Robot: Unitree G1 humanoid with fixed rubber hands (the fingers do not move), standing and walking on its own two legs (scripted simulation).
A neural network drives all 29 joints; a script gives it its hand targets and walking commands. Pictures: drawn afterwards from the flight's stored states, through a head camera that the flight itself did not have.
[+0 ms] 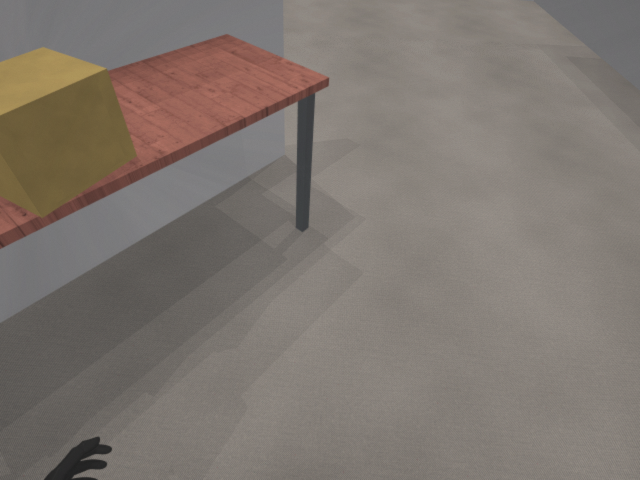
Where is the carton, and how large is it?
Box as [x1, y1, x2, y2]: [0, 47, 136, 217]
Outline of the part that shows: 43,47 0,62 0,195 41,217 136,155 106,68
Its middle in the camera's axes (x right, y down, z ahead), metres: -0.55 -0.22 +0.76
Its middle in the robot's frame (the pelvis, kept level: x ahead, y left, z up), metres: +0.75 +0.55 +0.03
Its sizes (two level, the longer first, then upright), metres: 0.241 0.180 0.201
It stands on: a table, 0.68 m high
